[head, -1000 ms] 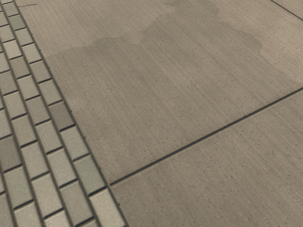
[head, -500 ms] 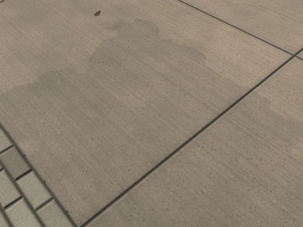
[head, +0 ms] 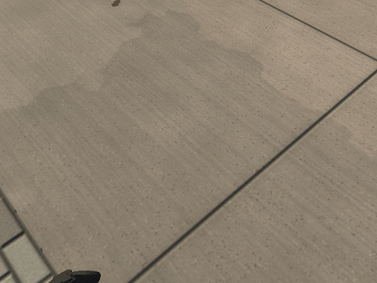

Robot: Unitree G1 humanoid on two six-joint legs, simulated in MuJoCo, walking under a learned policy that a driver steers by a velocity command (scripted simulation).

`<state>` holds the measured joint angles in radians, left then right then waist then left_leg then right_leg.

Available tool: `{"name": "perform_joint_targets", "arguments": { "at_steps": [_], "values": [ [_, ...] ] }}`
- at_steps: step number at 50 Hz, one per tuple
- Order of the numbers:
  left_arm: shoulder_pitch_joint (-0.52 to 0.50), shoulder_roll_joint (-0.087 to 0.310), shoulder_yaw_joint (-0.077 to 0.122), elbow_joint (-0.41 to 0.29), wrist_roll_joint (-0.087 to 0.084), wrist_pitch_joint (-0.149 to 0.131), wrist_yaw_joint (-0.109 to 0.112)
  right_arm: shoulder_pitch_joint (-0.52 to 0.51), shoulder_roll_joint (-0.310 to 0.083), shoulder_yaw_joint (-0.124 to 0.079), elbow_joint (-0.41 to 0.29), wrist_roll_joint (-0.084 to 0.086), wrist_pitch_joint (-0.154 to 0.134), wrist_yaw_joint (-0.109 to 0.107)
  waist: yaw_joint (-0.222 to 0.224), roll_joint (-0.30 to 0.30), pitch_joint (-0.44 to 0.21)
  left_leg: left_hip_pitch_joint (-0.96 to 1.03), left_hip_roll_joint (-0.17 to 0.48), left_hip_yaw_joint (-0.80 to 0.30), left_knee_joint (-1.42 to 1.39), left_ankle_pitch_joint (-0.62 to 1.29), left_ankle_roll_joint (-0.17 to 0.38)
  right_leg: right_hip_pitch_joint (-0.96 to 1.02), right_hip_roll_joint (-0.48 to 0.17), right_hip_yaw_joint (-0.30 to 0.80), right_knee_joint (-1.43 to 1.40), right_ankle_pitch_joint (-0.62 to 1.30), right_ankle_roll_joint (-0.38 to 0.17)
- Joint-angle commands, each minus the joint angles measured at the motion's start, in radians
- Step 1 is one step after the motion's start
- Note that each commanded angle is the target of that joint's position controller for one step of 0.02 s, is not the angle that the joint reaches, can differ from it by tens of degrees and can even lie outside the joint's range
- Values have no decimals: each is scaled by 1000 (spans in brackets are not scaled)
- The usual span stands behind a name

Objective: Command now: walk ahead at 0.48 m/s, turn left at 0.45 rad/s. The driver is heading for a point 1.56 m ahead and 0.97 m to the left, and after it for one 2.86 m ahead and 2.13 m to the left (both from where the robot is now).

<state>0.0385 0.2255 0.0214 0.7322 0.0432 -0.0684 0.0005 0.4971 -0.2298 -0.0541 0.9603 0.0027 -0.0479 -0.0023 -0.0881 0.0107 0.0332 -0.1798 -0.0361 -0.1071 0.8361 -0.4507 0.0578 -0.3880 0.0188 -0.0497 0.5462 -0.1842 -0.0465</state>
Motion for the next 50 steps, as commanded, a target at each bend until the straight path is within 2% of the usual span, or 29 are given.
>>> {"name": "perform_joint_targets", "arguments": {
  "at_steps": [1,2,3,4,7,11,13,16,18,20,21,22,23,24,25,26,27,28,29,32,35,37,43,45,46,47,48,49,50],
  "values": [
    [221,137,51,16,-9,3,11,-75,-95,-25,-102,-18,-8,10,132,-84,-60,-474,79,18,346,72,35,407,-380,478,-331,-282,-129],
    [189,101,41,16,-9,-3,9,-90,-75,-25,-101,-21,-1,17,110,-93,-11,-448,98,30,316,110,29,331,-332,366,-360,-177,-107],
    [194,86,35,28,-12,-11,12,-102,-79,-29,-105,-34,10,25,95,-121,16,-436,111,40,298,124,20,287,-302,287,-376,-86,-97],
    [202,83,34,39,-14,-20,12,-104,-71,-28,-105,-39,21,33,85,-123,20,-430,111,50,301,145,13,274,-282,227,-384,-4,-93],
    [254,94,40,72,-25,-45,9,-188,-59,-27,-148,-40,36,50,76,-105,17,-505,117,63,287,221,0,308,-286,122,-397,199,-108],
    [280,86,38,99,-23,-46,7,-344,-43,-11,-214,-38,35,73,85,-99,44,-533,117,106,112,371,-14,304,-252,-26,-400,320,-99],
    [288,106,41,108,-23,-46,9,-427,-34,1,-247,-35,32,84,98,-99,58,-458,109,148,-39,448,-4,278,-241,-85,-405,339,-85],
    [335,148,51,131,-24,-39,15,-500,-52,5,-281,-40,33,91,114,-82,68,-403,87,205,-160,419,30,352,-272,-124,-381,439,-73],
    [356,171,55,145,-23,-26,21,-495,-70,-1,-287,-46,35,83,104,-86,40,-352,39,242,-200,335,66,434,-283,-160,-277,698,-60],
    [370,206,62,155,-19,-5,27,-388,-101,-15,-264,-50,33,70,56,-107,-39,-211,-35,267,-226,223,112,477,-287,-186,-49,935,-54],
    [370,215,62,152,-22,6,28,-255,-125,-30,-225,-56,25,60,-1,-89,-117,-33,-66,253,-288,230,142,417,-279,-200,151,874,-42],
    [373,200,57,130,-16,9,25,-96,-195,-58,-178,-66,21,42,-67,-12,-214,215,22,104,-333,155,187,230,-253,-207,440,599,-12],
    [424,68,30,57,-24,4,1,-129,-315,-84,-199,-56,25,28,24,243,-301,527,348,-430,-382,142,331,-226,-71,-173,814,-353,51],
    [288,164,49,22,-19,-6,-2,-71,-308,-85,-220,-26,39,20,-53,95,-359,527,388,-658,-520,167,362,-333,-15,46,919,-352,53],
    [207,156,46,-7,-30,-17,-6,-123,-283,-78,-197,-21,41,10,-25,47,-203,427,356,-478,-540,241,328,-401,-78,82,879,-226,40],
    [220,143,37,2,-31,-27,-4,-170,-229,-65,-192,-13,37,7,21,2,-105,275,316,-375,-554,360,290,-352,-115,74,772,-154,37],
    [232,140,38,14,-20,-21,-2,-215,-198,-56,-197,-13,28,4,64,-23,-57,167,260,-295,-565,466,255,-285,-137,78,700,-142,41],
    [265,138,37,20,-3,-2,-2,-246,-173,-46,-202,-7,21,3,102,-17,-52,89,221,-237,-579,537,243,-214,-144,82,661,-144,53],
    [285,132,37,26,6,17,-4,-252,-162,-41,-205,-5,12,7,118,-12,-62,50,202,-207,-588,581,240,-170,-145,82,629,-152,64],
    [243,107,33,5,8,45,-13,-212,-187,-48,-191,-4,-8,13,121,-6,-45,-10,158,-171,-622,561,237,-182,-137,58,526,-91,90],
    [104,110,33,-42,5,49,-14,-145,-192,-50,-176,-6,-8,13,75,18,4,9,141,-192,-652,476,215,-270,-134,57,386,34,108],
    [35,110,31,-62,2,47,-17,-103,-191,-51,-168,-5,-8,13,46,31,9,55,136,-205,-642,476,197,-299,-121,64,302,106,110],
    [-125,114,19,-128,-12,28,-26,-12,-206,-54,-155,-18,-5,-2,-10,54,15,177,152,-253,-545,642,177,-283,-56,63,111,132,89],
    [-95,132,22,-131,-16,19,-24,-37,-221,-57,-165,-21,-5,-10,17,70,10,169,162,-281,-505,682,148,-180,-38,76,40,95,68],
    [-38,145,26,-118,-18,15,-20,-71,-232,-59,-174,-21,-5,-12,50,79,0,131,157,-283,-474,720,126,-72,-21,73,3,59,53],
    [55,168,36,-90,-19,10,-10,-100,-242,-61,-182,-22,-9,-8,93,77,-38,94,137,-280,-394,811,103,73,9,59,-20,17,37],
    [187,196,49,-55,-14,-3,2,-117,-237,-58,-183,-13,-15,0,164,27,-107,43,76,-234,-219,823,77,265,-8,67,-86,40,11],
    [345,266,66,-46,7,-11,21,-112,-172,-40,-208,-1,-24,10,222,-73,-252,-73,12,-163,52,600,52,498,-211,267,-125,-163,-36],
    [352,349,82,-54,25,-1,26,-10,-84,-22,-239,22,-20,7,156,-296,-341,-371,-142,-45,305,-99,20,697,-471,719,-235,-256,-132]
  ]
}}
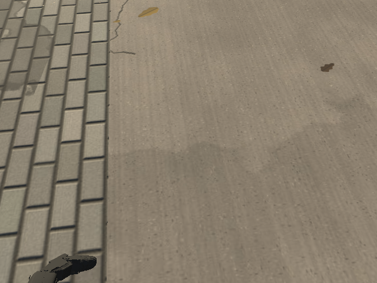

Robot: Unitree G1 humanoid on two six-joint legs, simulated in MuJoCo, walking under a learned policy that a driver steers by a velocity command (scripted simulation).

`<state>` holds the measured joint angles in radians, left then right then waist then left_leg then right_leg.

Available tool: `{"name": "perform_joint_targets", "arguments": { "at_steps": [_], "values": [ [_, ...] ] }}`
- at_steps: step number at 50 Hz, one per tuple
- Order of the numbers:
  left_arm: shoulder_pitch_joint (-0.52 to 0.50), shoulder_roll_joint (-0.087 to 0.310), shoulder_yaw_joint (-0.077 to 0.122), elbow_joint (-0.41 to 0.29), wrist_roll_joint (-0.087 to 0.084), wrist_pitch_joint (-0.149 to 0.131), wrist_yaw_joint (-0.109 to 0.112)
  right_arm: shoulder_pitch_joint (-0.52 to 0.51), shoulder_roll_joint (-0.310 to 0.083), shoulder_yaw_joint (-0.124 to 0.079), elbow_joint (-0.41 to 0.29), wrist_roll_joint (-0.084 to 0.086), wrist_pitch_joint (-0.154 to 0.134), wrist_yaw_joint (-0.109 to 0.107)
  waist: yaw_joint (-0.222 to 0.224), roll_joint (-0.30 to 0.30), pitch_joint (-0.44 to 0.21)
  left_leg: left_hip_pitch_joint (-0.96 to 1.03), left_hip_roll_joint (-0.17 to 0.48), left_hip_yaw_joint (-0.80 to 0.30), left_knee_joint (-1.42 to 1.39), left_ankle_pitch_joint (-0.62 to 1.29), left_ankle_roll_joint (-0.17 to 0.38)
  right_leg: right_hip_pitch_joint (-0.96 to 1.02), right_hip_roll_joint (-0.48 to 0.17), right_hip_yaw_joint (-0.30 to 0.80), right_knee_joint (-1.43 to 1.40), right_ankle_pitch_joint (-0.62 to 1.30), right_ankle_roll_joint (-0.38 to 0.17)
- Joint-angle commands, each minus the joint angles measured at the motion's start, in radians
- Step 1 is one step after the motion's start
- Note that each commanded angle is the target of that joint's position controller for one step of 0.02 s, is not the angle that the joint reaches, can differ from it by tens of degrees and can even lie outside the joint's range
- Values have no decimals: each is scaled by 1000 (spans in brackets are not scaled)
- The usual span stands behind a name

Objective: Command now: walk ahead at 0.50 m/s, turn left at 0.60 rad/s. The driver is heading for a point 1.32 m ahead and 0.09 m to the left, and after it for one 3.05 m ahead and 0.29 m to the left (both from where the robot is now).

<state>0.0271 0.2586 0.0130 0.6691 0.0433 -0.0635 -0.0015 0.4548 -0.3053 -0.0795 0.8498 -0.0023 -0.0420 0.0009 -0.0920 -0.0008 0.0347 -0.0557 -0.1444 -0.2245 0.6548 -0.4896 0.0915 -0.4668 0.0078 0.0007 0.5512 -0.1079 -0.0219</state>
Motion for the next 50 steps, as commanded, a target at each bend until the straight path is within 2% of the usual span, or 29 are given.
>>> {"name": "perform_joint_targets", "arguments": {
  "at_steps": [1,2,3,5,7,9,12,15,17,19,20,22,23,24,25,26,27,28,29,31,32,35,38,41,44,46,47,49,50],
  "values": [
    [310,258,87,9,5,7,22,41,-94,-4,-105,-9,-12,-5,126,-202,-278,-588,54,82,596,-30,-6,679,-456,780,-272,-438,-185],
    [244,162,65,-3,-4,9,18,-24,-108,-9,-96,-20,-4,0,116,-81,-141,-588,101,93,600,68,-9,541,-411,616,-289,-428,-165],
    [208,111,52,3,-7,6,14,-74,-94,-5,-98,-21,0,10,110,-30,-64,-566,133,110,560,132,-17,441,-351,454,-307,-296,-144],
    [219,94,45,29,-9,-5,15,-94,-74,-4,-101,-34,19,29,92,-101,-26,-522,170,131,512,166,-33,357,-276,255,-335,-83,-108],
    [254,99,48,53,-20,-26,6,-110,-57,1,-111,-34,35,43,86,-111,-33,-525,173,145,510,191,-38,353,-268,167,-343,89,-113],
    [274,107,53,70,-27,-38,0,-170,-45,6,-136,-34,42,53,86,-103,-25,-586,185,153,495,240,-44,373,-274,97,-362,172,-123],
    [304,105,54,94,-27,-38,0,-276,-32,15,-176,-35,42,64,100,-94,2,-655,199,177,408,330,-59,394,-263,-2,-383,233,-126],
    [319,110,56,112,-25,-35,0,-379,-6,31,-209,-30,35,77,118,-91,25,-615,199,228,218,444,-56,391,-235,-99,-386,250,-108],
    [357,122,57,132,-25,-34,1,-449,8,42,-232,-34,31,83,138,-87,42,-561,190,265,95,451,-40,393,-243,-124,-392,266,-104],
    [392,138,59,156,-25,-27,4,-478,6,45,-240,-39,30,81,144,-87,53,-524,174,290,16,406,-17,437,-263,-136,-380,316,-102],
    [410,145,59,170,-25,-21,5,-482,1,45,-242,-43,28,77,143,-86,54,-505,161,301,-15,370,-2,468,-274,-142,-359,374,-102],
    [425,170,60,193,-24,-8,9,-441,-13,39,-226,-51,23,63,115,-100,19,-403,107,330,-62,276,35,519,-285,-166,-241,664,-97],
    [436,176,57,205,-25,0,9,-356,-26,32,-198,-55,15,56,75,-98,-32,-287,76,328,-106,256,58,521,-282,-173,-117,774,-94],
    [431,167,49,209,-32,6,10,-197,-44,20,-141,-64,2,45,-1,-66,-121,-65,62,322,-183,310,81,446,-252,-199,73,730,-79],
    [424,123,33,174,-39,4,5,-25,-120,-2,-103,-85,-4,28,-69,27,-256,222,275,100,-192,227,130,233,-209,-191,361,368,-63],
    [504,18,13,130,-59,5,-14,-19,-215,-21,-106,-69,-2,13,-7,249,-387,466,606,-398,-276,293,257,-124,-15,-146,719,-481,-21],
    [379,144,50,134,-42,14,2,-15,-198,-25,-111,-30,2,-1,-57,67,-335,370,569,-366,-309,397,228,-185,-16,37,788,-408,-36],
    [326,122,49,115,-54,7,-1,-86,-149,-9,-90,-26,-5,-7,-7,68,-183,236,516,-172,-325,505,189,-200,-54,66,744,-313,-47],
    [340,101,43,131,-53,3,-5,-132,-88,8,-80,-25,-14,-3,39,45,-99,114,465,-64,-364,574,141,-161,-86,52,661,-263,-47],
    [405,80,45,177,-24,32,-13,-197,-23,28,-77,-19,-30,-3,100,81,-46,-30,395,75,-430,575,77,-59,-105,44,588,-213,-28],
    [417,68,47,189,-19,45,-20,-193,-11,32,-71,-19,-40,-2,108,84,-45,-61,385,104,-455,580,72,-31,-98,40,586,-194,-23],
    [352,42,52,173,-19,60,-38,-163,-36,22,-40,-12,-65,-4,119,75,-2,-68,371,189,-519,571,65,-109,-104,35,555,-93,-11],
    [247,40,54,144,-19,62,-43,-125,-30,22,-16,-14,-68,-7,100,67,39,-38,362,259,-543,572,59,-211,-109,30,482,13,0],
    [150,24,44,112,-17,56,-50,-106,-27,25,3,-13,-68,-11,85,61,61,-11,350,332,-537,624,50,-218,-98,-8,326,103,-1],
    [47,13,31,72,-10,53,-60,-53,-40,24,32,-15,-63,-20,53,59,80,54,371,381,-519,713,41,-203,-83,-75,189,123,-25],
    [8,16,28,49,-8,51,-65,-23,-51,22,52,-18,-55,-26,45,56,84,121,386,409,-477,819,31,-190,-63,-111,127,81,-54],
    [11,20,29,45,-8,50,-64,-24,-60,21,56,-20,-51,-30,54,60,74,148,392,427,-436,934,22,-160,-42,-130,103,44,-73],
    [64,38,37,52,-6,53,-57,-40,-92,15,59,-23,-42,-38,87,91,24,192,400,457,-300,1245,11,-63,21,-171,92,-63,-118],
    [131,53,45,67,-5,51,-51,-52,-109,10,57,-26,-34,-40,121,102,-19,197,403,466,-181,1349,12,13,56,-180,86,-123,-144]
  ]
}}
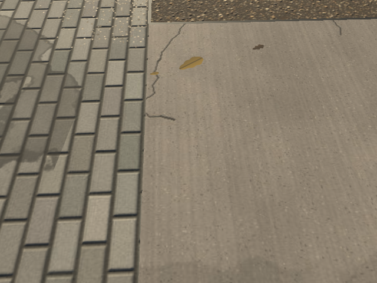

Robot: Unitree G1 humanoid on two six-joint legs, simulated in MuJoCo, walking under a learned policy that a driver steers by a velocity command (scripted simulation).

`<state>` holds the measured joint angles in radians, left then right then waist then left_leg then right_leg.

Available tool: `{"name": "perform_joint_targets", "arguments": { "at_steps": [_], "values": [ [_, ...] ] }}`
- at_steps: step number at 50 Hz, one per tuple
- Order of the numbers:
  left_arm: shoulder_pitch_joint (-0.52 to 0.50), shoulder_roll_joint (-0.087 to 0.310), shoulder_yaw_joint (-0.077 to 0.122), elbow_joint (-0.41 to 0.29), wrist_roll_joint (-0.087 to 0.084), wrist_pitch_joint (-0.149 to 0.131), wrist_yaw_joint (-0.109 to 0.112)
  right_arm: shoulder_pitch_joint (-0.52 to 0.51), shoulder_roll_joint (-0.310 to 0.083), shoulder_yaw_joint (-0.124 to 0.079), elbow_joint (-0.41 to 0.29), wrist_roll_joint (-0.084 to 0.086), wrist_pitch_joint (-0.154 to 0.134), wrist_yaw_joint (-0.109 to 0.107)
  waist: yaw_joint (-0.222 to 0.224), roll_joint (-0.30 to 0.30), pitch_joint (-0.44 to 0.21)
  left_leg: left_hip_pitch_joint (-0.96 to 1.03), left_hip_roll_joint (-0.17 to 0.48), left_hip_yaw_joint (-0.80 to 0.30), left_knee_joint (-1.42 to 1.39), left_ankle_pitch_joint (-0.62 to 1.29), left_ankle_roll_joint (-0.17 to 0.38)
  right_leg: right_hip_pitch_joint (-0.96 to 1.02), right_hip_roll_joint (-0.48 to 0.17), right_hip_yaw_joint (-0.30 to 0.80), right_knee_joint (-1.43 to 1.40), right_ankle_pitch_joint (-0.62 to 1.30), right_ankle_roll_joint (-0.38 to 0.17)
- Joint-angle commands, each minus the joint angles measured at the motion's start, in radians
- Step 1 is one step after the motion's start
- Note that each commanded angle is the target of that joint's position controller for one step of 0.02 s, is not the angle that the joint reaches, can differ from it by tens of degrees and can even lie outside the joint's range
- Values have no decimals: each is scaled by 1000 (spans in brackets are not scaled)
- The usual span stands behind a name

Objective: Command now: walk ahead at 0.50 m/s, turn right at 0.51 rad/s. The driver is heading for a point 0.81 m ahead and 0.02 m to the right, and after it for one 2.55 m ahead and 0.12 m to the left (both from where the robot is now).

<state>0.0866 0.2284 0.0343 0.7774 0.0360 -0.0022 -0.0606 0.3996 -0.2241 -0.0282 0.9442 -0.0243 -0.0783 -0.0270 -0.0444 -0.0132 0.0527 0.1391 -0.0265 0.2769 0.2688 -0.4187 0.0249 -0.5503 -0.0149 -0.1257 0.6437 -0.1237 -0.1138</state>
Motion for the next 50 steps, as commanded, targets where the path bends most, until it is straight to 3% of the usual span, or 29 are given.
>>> {"name": "perform_joint_targets", "arguments": {
  "at_steps": [1,2,3,4,5,6,7,8,10,12,17,22,25,27,28,29,30,31,32,33,34,35,37,39,44,50],
  "values": [
    [172,107,38,-15,4,-16,14,-4,-205,-45,-42,-5,12,-12,116,112,-98,-30,287,-36,373,1256,81,217,106,-41,-42,-145,-80],
    [325,150,61,31,14,-25,26,-28,-210,-47,-57,0,16,-8,196,61,-176,-164,261,-25,624,1057,59,441,94,27,-138,-124,-122],
    [389,271,97,41,18,-23,43,-2,-120,-26,-106,8,8,3,183,-110,-267,-488,158,-25,977,416,18,715,-174,403,-166,-172,-219],
    [347,328,109,21,-13,-15,40,-37,-119,-29,-168,12,-2,19,145,-190,-338,-801,-43,-214,1221,-130,-17,861,-340,916,-333,-100,-360],
    [315,290,104,26,-32,-7,46,-142,-145,-30,-184,0,-13,24,158,-40,-213,-906,45,-333,1208,-24,-7,786,-313,770,-362,-86,-320],
    [268,236,89,28,-34,-8,52,-154,-140,-25,-193,11,-26,28,120,4,-103,-887,85,-322,1122,67,-6,642,-286,646,-379,-15,-277],
    [224,190,76,27,-30,-12,55,-137,-137,-26,-179,9,-27,25,69,59,-38,-827,117,-317,1024,100,-10,523,-229,549,-394,93,-223],
    [194,166,68,25,-36,-20,59,-124,-132,-25,-178,-9,-11,25,36,57,-20,-765,132,-319,965,106,-26,443,-177,472,-404,180,-196],
    [191,157,62,21,-39,-41,56,-97,-114,-21,-176,-27,25,32,12,26,-50,-696,135,-305,902,113,-53,387,-127,401,-412,291,-185],
    [220,177,65,31,-38,-56,53,-112,-97,-17,-184,-25,43,40,11,9,-54,-708,136,-280,825,162,-68,372,-102,351,-430,329,-175],
    [316,160,53,66,-36,-67,52,-289,-87,-8,-229,-14,44,51,86,-45,-16,-780,141,-244,550,379,-58,467,-81,283,-461,377,-90],
    [368,165,42,93,-17,-75,61,-416,-94,-3,-262,1,34,61,136,-48,13,-804,109,-219,382,433,2,622,-138,238,-474,408,-68],
    [339,175,39,105,-5,-76,75,-392,-107,-9,-262,2,30,67,98,-49,28,-730,62,-217,313,338,54,670,-181,193,-435,555,-55],
    [306,195,40,108,1,-77,83,-268,-130,-22,-223,2,30,57,37,-64,-34,-569,-12,-190,292,247,97,687,-182,146,-276,860,-31],
    [296,202,40,109,4,-71,83,-141,-145,-33,-181,-2,25,51,-18,-52,-100,-441,-50,-175,247,239,120,681,-164,118,-107,924,-17],
    [285,201,35,99,-2,-71,85,15,-174,-48,-137,-15,18,42,-89,-26,-178,-221,-6,-243,206,264,161,552,-139,84,118,785,2],
    [344,135,16,51,-35,-79,76,130,-303,-87,-127,-33,20,31,-81,172,-306,88,268,-678,193,222,303,213,-14,21,529,353,56],
    [328,160,24,50,-18,-85,69,85,-273,-84,-120,7,33,43,-47,220,-350,159,376,-1050,39,269,376,-19,129,116,725,-361,68],
    [257,165,22,26,0,-88,63,-8,-258,-82,-132,28,36,49,-17,119,-204,46,344,-928,27,193,358,-110,46,205,750,-297,58],
    [204,164,16,11,-4,-99,57,-66,-205,-71,-146,24,38,50,-6,44,-113,-87,317,-816,-2,210,333,-113,0,198,695,-225,61],
    [184,155,15,4,-6,-98,53,-88,-170,-61,-142,19,39,46,23,7,-40,-203,269,-736,-32,267,296,-82,-33,192,612,-202,66],
    [185,148,13,-6,5,-82,53,-97,-150,-53,-131,21,35,41,54,13,-14,-281,223,-675,-50,333,268,-38,-54,191,549,-196,83],
    [213,125,4,-3,17,-51,48,-88,-162,-55,-126,23,21,40,74,45,-34,-336,175,-606,-67,426,258,15,-61,168,483,-184,113],
    [176,117,0,-22,16,-38,46,-64,-188,-64,-118,26,15,38,71,52,-31,-360,148,-572,-87,442,262,-5,-67,147,408,-138,141],
    [-19,107,-6,-88,7,-36,43,22,-195,-72,-102,29,19,36,2,64,-7,-287,111,-563,-90,461,211,-91,-65,129,154,66,177],
    [-157,99,-18,-135,-3,-54,33,114,-177,-62,-69,12,16,21,-61,78,-6,-123,148,-564,-22,654,180,-77,-27,106,-33,120,131]
  ]
}}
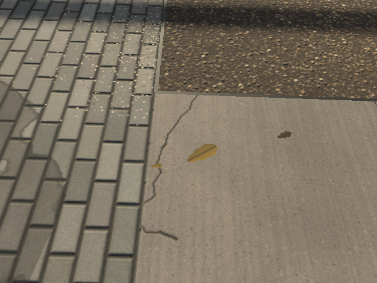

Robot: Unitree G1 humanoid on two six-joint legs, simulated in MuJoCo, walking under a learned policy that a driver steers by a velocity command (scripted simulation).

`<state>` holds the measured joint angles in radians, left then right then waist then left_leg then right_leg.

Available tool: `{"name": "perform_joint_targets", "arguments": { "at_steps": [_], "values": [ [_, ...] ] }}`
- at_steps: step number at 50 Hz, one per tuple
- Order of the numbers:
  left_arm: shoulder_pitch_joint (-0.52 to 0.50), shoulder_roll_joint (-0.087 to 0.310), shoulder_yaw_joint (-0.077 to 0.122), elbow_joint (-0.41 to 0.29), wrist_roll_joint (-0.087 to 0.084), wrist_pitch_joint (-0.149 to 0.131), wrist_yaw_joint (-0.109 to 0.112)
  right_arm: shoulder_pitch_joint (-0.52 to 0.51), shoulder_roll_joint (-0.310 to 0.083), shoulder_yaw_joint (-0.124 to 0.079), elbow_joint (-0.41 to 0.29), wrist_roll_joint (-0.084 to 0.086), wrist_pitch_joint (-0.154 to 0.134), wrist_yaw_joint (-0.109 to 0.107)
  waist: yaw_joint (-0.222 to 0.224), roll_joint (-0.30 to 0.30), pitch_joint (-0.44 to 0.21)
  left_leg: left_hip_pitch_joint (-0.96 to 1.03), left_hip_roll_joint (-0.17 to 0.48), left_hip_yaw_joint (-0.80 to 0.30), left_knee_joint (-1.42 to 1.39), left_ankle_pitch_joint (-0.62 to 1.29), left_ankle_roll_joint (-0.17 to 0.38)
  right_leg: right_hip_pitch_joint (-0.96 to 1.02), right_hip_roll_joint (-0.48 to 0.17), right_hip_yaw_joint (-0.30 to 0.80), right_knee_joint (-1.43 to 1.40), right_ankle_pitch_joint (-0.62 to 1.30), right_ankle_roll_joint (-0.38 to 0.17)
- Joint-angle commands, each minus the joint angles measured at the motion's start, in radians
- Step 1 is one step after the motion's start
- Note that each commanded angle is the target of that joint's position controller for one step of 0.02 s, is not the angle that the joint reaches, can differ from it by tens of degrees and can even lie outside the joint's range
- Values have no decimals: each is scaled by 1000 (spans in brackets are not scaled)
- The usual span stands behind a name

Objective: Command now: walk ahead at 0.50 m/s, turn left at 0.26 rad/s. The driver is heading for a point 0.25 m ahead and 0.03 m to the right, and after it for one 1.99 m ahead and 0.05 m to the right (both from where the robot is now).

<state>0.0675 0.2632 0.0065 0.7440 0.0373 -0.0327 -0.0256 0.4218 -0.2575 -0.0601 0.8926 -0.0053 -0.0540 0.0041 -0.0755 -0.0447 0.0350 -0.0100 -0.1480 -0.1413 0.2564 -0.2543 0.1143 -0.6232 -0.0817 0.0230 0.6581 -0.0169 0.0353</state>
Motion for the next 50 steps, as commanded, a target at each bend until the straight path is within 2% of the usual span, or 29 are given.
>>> {"name": "perform_joint_targets", "arguments": {
  "at_steps": [1,3,4,5,6,7,8,9,10,12,13,15,18,21,23,26,29,30,31,32,33,34,35,36,38,40,42,46,50],
  "values": [
    [-137,72,12,-106,-6,-27,-2,87,-150,-30,-17,-10,-10,-15,-22,115,13,46,286,-155,6,521,85,17,46,-38,-73,-9,-34],
    [-58,96,21,-86,-7,-35,2,44,-168,-32,-22,-14,-13,-21,28,126,3,46,302,-153,60,631,57,144,70,-36,-133,-79,-71],
    [28,117,32,-58,-7,-40,10,26,-178,-33,-23,-14,-16,-21,66,126,-31,42,290,-138,144,758,42,256,100,-47,-156,-125,-91],
    [165,137,43,-15,-6,-49,21,13,-176,-31,-20,-12,-18,-15,133,90,-102,11,246,-94,309,792,23,430,104,-49,-214,-102,-117],
    [319,191,58,6,13,-58,37,9,-139,-19,-42,-5,-24,-9,195,22,-220,-129,200,-59,548,581,5,665,-57,117,-225,-194,-167],
    [400,299,91,20,24,-47,40,140,-58,-3,-51,29,-23,-5,163,-209,-347,-434,26,55,899,6,-45,927,-314,568,-282,-275,-308],
    [352,231,83,30,-5,-33,28,117,-128,-12,-34,-8,-19,-10,139,-124,-278,-566,42,23,986,-249,-33,854,-327,717,-372,-327,-317],
    [263,162,68,16,-18,-30,23,34,-134,-15,-42,-19,-15,-6,113,-25,-123,-596,96,11,1004,-168,-30,708,-289,566,-383,-360,-302],
    [209,112,56,13,-15,-34,18,-27,-117,-8,-56,-22,-17,2,103,25,-56,-585,130,20,957,-106,-33,601,-239,447,-414,-286,-280],
    [198,81,45,38,-16,-45,21,-51,-98,-3,-63,-33,-1,14,67,-30,-9,-536,174,47,873,-71,-46,495,-154,283,-458,-136,-235],
    [214,83,45,51,-18,-54,20,-39,-87,0,-55,-37,7,20,60,-48,-18,-513,175,61,857,-60,-55,482,-139,246,-467,-63,-233],
    [254,95,49,79,-28,-68,16,-61,-76,5,-59,-39,15,27,53,-43,-20,-538,189,88,825,-28,-70,489,-129,196,-488,33,-247],
    [298,100,52,111,-31,-68,14,-191,-64,15,-99,-38,17,33,72,-28,16,-629,227,129,712,73,-96,511,-110,134,-533,74,-252],
    [337,96,51,140,-34,-65,12,-317,-37,32,-137,-31,12,38,98,-29,31,-604,226,172,525,180,-109,516,-71,65,-533,147,-230],
    [369,108,54,159,-33,-65,14,-381,-29,40,-153,-25,10,38,117,-30,32,-563,211,194,426,227,-104,531,-74,45,-524,182,-220],
    [407,117,55,186,-26,-60,19,-438,-45,40,-171,-22,6,32,129,-30,39,-538,195,200,349,218,-81,602,-112,56,-492,236,-215],
    [393,131,58,203,-20,-53,29,-402,-67,30,-165,-26,-2,21,94,-31,25,-453,163,204,285,118,-38,671,-141,52,-392,416,-197],
    [383,136,59,207,-21,-49,31,-320,-79,22,-137,-30,-8,15,56,-27,-17,-345,134,215,246,98,-20,676,-129,36,-290,528,-184],
    [379,127,55,209,-23,-46,31,-170,-102,9,-84,-39,-19,6,-6,7,-98,-150,121,217,192,121,9,626,-87,-4,-113,540,-165],
    [369,97,43,179,-29,-48,30,10,-170,-12,-46,-60,-27,-8,-73,83,-217,104,299,28,179,48,64,445,-42,-40,154,284,-144],
    [484,-13,20,157,-56,-48,23,67,-274,-41,-35,-63,-19,-11,-26,318,-332,360,584,-443,94,3,205,91,141,-105,524,-413,-99],
    [419,114,53,173,-23,-40,32,18,-215,-34,-37,-15,-6,-4,-30,167,-278,281,554,-508,33,-45,203,-9,118,16,610,-494,-113],
    [342,110,57,150,-22,-43,27,-84,-162,-19,-48,-8,-5,-2,11,132,-129,149,508,-344,16,-26,176,-40,67,32,600,-407,-121],
    [304,86,51,144,-25,-47,21,-137,-109,-6,-51,-12,-12,3,33,100,-67,35,460,-242,-23,61,149,-9,34,31,544,-342,-119],
    [316,61,49,156,-6,-25,11,-164,-66,7,-31,-9,-25,-1,87,124,-19,-100,380,-102,-73,168,94,86,-2,19,456,-299,-99],
    [317,39,46,162,1,-7,0,-129,-72,5,-8,-6,-41,-1,102,114,-26,-125,363,-53,-97,251,100,112,0,-1,430,-272,-82],
    [255,35,47,143,2,1,-6,-97,-93,-1,16,0,-49,-1,103,105,0,-125,356,-16,-134,249,110,57,-17,-15,380,-213,-64],
    [86,30,41,89,-4,2,-10,-34,-85,2,53,-1,-45,0,71,96,48,-93,329,39,-166,268,101,-28,-35,-42,204,-77,-38],
    [-41,15,29,52,-12,-3,-9,33,-92,2,88,-5,-44,-2,34,101,58,-37,325,80,-149,362,88,4,-6,-77,34,4,-46]
  ]
}}
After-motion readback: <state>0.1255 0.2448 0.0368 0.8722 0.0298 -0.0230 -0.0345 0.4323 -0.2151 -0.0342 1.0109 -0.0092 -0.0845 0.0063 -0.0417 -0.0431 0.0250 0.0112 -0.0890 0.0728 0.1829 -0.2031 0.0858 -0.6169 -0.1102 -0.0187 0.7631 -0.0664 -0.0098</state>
